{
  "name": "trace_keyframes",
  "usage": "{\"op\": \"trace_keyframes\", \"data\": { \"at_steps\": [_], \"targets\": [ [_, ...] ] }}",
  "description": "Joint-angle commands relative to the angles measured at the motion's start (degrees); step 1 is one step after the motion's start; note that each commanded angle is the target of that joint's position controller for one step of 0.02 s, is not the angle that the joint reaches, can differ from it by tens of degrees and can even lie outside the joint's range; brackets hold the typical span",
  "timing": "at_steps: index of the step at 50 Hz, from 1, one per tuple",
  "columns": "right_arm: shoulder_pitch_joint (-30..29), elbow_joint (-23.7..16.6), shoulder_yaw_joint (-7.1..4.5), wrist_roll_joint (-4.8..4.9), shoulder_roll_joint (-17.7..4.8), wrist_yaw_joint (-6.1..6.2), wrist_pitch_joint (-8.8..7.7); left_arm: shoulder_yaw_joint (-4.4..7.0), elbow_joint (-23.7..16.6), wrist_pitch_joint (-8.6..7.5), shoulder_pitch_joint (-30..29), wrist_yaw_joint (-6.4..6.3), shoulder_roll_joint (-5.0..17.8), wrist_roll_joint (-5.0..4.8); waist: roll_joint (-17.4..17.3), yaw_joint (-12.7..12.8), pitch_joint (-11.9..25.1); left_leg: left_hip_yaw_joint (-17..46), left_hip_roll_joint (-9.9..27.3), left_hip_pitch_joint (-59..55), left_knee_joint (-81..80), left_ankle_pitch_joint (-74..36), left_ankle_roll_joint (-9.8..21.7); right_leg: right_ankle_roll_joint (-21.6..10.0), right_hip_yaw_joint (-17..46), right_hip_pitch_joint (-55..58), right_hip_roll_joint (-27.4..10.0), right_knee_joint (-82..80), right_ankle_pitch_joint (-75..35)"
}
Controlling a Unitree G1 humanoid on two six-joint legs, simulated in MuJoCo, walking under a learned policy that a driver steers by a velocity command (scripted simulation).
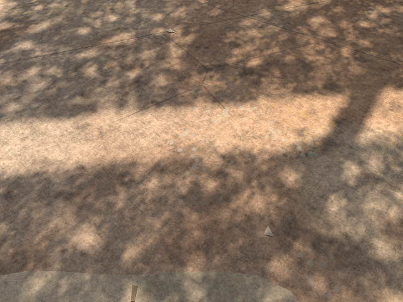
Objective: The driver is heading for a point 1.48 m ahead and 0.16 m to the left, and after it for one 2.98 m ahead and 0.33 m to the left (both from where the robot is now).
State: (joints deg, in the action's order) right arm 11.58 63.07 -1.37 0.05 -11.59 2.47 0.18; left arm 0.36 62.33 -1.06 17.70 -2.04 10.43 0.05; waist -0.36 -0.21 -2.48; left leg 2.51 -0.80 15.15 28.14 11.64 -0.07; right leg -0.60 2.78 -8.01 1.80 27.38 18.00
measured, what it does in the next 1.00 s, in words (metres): stands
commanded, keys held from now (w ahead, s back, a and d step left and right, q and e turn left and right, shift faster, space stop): no key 0.84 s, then w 0.16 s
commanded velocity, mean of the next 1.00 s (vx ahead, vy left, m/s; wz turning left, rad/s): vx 0.02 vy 0.00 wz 0.00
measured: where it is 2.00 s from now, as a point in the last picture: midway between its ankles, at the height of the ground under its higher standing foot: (204, 284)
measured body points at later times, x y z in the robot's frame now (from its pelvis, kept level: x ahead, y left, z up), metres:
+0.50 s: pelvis +0.00 +0.00 +0.00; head +0.02 +0.00 +0.45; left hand -0.02 +0.23 -0.16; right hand +0.03 -0.24 -0.16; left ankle +0.04 +0.12 -0.74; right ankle -0.04 -0.12 -0.74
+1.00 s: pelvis +0.02 +0.01 -0.01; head +0.02 +0.01 +0.44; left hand -0.03 +0.24 -0.16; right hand +0.03 -0.24 -0.16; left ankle +0.03 +0.12 -0.73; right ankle -0.04 -0.12 -0.74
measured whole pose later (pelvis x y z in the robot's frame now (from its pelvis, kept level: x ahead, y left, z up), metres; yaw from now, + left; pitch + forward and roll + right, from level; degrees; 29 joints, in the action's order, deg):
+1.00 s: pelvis +0.02 +0.01 -0.01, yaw +0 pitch +0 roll +0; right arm 16.6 63.1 -1.6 1.2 -10.5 2.0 -1.9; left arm 1.4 61.6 -2.5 24.3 -2.5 9.5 -1.4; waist 0.3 0.6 0.2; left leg 1.4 -1.5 17.5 36.2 23.2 2.5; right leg -2.3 2.7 -8.6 1.0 30.9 23.1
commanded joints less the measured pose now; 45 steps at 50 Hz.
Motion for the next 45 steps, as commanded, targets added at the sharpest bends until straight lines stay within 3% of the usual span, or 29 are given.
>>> {"op": "trace_keyframes", "data": {
  "at_steps": [1,42,43,45],
  "targets": [
    [1.77,-1.32,-0.82,0.02,-5.6,0.17,-0.35,0.83,-0.68,-0.27,4.4,-0.18,5.12,-0.03,0.32,0.0,-0.86,1.35,1.68,-5.1,-3.68,-5.05,1.77,-0.88,1.16,-7.52,-1.83,-6.16,-6.03],
    [4.25,-1.42,-0.69,0.23,-4.05,0.28,-0.45,1.02,-0.66,-0.49,8.39,-0.48,3.11,-0.19,0.44,0.01,-1.55,1.35,1.45,-4.41,-3.11,-5.11,2.13,-0.62,0.49,-7.98,-1.85,-5.51,-5.85],
    [5.24,-0.81,-0.49,0.14,-3.25,0.29,-0.42,0.85,0.04,-0.43,9.64,-0.51,2.31,-0.17,0.55,0.05,-0.14,0.75,0.83,-5.1,-3.36,0.84,2.15,-0.79,-0.02,-7.46,-1.37,-5.99,-0.24],
    [5.56,-0.68,-0.96,0.71,-4.3,0.45,-0.4,1.47,-0.39,-0.22,9.44,-0.84,4.01,-0.7,1.43,0.22,-2.77,-0.81,-1.23,-1.31,-1.47,19.54,3.01,-2.88,0.55,-9.95,-0.86,-5.68,16.37]
  ]
}}
Keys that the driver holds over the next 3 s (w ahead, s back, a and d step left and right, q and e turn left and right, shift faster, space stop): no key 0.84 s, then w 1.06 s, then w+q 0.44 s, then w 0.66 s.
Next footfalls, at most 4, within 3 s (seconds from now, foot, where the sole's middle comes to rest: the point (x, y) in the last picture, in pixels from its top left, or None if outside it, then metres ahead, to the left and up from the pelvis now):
1.58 right None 0.47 -0.11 -0.77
2.16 left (174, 227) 0.78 0.13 -0.77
2.68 right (208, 157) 1.12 0.00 -0.77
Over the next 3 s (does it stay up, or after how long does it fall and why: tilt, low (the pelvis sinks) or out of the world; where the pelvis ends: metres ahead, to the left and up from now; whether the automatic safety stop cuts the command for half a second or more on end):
stays up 1.09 0.08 0.01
